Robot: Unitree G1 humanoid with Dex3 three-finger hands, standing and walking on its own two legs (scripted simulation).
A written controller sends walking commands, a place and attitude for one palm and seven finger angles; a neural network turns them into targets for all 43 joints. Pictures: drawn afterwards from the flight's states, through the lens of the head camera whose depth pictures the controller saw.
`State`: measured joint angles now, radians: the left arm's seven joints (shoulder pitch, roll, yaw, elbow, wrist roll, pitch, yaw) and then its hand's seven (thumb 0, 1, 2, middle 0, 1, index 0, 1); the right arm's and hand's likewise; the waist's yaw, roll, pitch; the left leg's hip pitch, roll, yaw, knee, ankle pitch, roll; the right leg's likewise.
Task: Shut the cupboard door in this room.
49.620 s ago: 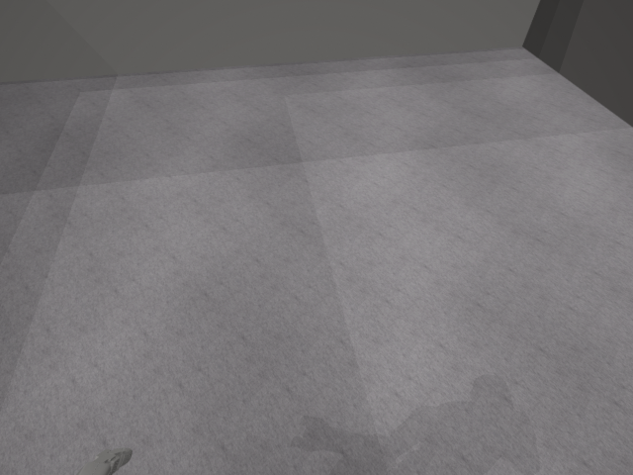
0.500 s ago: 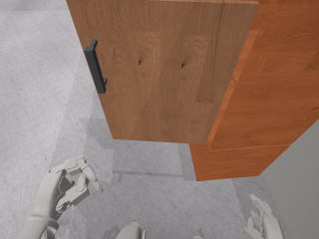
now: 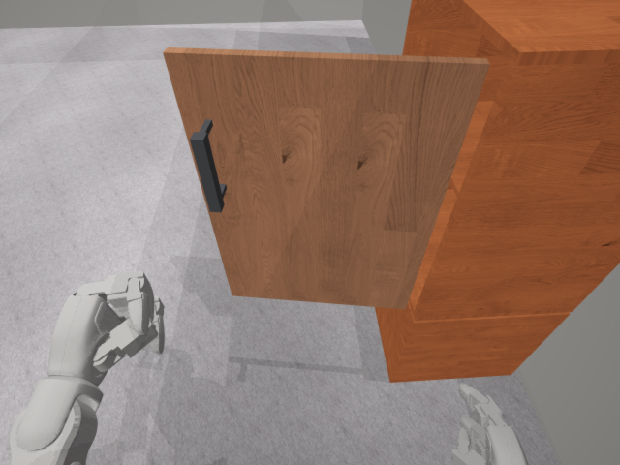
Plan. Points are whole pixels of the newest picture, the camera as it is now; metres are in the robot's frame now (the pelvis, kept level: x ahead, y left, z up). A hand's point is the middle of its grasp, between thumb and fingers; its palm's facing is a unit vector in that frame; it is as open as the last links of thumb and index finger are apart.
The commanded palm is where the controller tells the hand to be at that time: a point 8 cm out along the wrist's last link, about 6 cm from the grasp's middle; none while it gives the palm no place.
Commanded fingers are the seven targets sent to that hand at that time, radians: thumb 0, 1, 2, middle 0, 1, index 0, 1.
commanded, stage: raise the hand and make a fist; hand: left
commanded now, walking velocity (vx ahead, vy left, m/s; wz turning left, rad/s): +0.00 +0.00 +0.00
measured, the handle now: (212, 167) +0.52 +0.21 +0.10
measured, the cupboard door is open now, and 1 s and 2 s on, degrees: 81 81 81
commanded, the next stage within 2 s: bring the fist close to the handle in 0.34 s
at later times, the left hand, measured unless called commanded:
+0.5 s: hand (188, 340) +0.23 +0.16 +0.09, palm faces -0.03 -1.00 -0.04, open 3.1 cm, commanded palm +0.22 +0.23 +0.10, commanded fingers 0.00 0.90 0.90 -1.30 -1.50 -1.30 -1.50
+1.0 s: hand (193, 256) +0.33 +0.18 +0.11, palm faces +0.04 -1.00 -0.04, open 3.1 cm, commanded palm +0.31 +0.23 +0.10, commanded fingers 0.00 0.90 0.90 -1.30 -1.50 -1.30 -1.50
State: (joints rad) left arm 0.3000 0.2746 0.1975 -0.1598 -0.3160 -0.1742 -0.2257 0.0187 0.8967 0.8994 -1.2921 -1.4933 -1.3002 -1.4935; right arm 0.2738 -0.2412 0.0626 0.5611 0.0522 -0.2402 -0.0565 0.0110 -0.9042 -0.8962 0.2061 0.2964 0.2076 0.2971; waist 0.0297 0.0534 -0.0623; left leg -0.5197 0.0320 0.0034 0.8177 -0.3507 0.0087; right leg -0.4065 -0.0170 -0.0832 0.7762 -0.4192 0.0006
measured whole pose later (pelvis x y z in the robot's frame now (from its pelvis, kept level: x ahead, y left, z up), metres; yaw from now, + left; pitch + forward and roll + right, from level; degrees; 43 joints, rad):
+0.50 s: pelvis +0.01 -0.02 +0.00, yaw -1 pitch +3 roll +0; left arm 0.33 0.25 0.16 -0.08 -0.31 -0.15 -0.27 0.02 0.90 0.90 -1.30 -1.50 -1.31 -1.50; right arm 0.26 -0.26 0.03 0.58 0.05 -0.27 -0.06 0.01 -0.91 -0.90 0.20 0.30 0.21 0.30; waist 0.01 0.06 -0.07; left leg -0.48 0.04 0.01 0.77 -0.34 -0.01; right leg -0.40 -0.01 -0.07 0.77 -0.42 -0.02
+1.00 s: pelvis +0.02 -0.02 +0.01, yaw -2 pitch +5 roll +0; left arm -0.03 0.28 0.26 0.21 -0.27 -0.20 -0.21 0.02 0.90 0.90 -1.30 -1.50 -1.30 -1.50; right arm 0.27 -0.26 0.02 0.64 0.05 -0.21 -0.05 0.01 -0.91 -0.90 0.20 0.30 0.21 0.30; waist -0.01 0.03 -0.07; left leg -0.48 0.04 0.04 0.73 -0.34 -0.01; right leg -0.41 -0.01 -0.04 0.75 -0.42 -0.01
